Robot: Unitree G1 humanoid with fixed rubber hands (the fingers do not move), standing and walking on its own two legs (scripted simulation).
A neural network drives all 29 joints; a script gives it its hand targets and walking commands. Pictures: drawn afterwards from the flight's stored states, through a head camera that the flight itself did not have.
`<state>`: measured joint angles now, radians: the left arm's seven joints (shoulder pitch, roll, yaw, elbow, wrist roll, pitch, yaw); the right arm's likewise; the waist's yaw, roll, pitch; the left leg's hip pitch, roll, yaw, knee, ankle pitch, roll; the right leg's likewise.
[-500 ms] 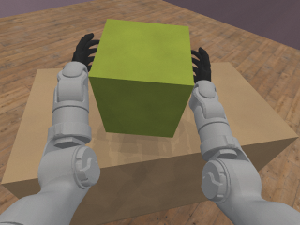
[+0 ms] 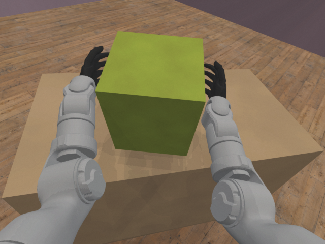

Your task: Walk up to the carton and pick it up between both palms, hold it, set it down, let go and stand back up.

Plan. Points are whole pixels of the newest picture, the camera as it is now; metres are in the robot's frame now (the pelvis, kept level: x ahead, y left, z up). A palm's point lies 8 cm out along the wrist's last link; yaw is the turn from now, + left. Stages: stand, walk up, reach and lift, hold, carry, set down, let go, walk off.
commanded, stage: set down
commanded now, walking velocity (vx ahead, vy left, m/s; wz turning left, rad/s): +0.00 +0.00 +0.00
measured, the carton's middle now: (155, 98) +0.44 +0.00 +0.13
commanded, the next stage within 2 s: none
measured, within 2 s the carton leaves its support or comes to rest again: neither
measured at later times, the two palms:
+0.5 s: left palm (93, 81) +0.45 +0.16 +0.16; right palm (211, 101) +0.41 -0.14 +0.15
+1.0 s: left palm (92, 88) +0.46 +0.16 +0.14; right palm (206, 108) +0.40 -0.13 +0.13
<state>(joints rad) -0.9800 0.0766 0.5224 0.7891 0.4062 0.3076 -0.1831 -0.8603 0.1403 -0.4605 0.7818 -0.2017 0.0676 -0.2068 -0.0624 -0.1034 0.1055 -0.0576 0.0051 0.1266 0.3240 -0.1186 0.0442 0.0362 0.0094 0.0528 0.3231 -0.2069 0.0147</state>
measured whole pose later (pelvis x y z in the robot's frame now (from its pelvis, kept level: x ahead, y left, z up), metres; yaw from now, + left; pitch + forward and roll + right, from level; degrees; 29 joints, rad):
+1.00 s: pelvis +0.02 +0.00 +0.00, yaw +0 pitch -7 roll +0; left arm -0.98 0.14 0.56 1.00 0.41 0.15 -0.22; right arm -0.80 0.26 -0.60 0.76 -0.38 0.04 -0.21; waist -0.06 -0.11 0.12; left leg -0.06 0.00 0.13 0.32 -0.14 0.04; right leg 0.03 0.00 0.05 0.32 -0.23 0.01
